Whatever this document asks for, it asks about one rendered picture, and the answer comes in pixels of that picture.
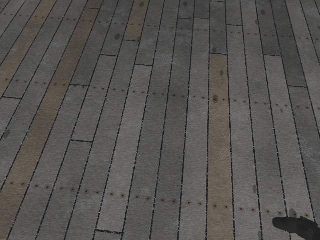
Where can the robot right hand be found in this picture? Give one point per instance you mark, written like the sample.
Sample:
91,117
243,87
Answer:
302,226

